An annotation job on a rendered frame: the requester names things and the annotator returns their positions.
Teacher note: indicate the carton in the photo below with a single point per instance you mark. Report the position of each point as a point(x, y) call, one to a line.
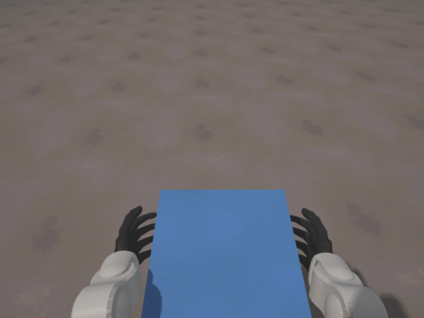
point(224, 253)

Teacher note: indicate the left robot forearm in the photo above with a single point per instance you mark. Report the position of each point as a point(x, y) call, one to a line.
point(114, 290)

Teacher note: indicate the robot right hand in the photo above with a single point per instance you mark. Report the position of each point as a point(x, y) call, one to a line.
point(316, 237)

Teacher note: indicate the right robot forearm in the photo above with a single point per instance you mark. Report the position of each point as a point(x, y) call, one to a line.
point(338, 292)

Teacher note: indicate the robot left hand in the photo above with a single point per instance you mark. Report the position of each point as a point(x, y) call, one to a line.
point(129, 234)

